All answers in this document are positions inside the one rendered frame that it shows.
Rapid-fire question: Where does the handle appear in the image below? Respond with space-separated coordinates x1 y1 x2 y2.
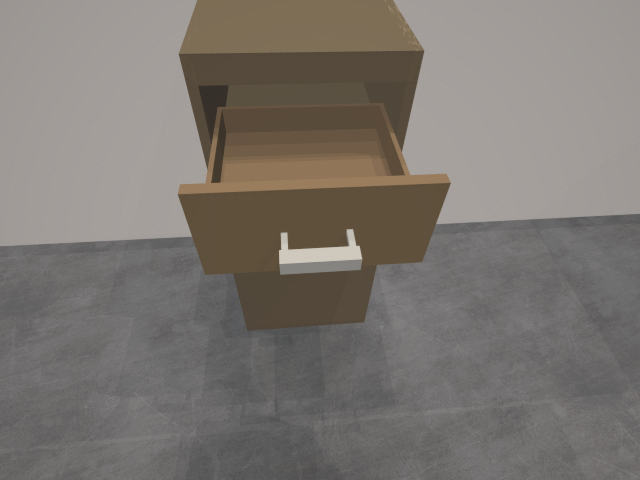
279 229 362 275

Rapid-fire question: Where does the drawer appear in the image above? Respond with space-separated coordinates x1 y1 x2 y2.
178 103 451 275

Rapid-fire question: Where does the cabinet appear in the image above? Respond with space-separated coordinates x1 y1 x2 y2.
179 0 424 331

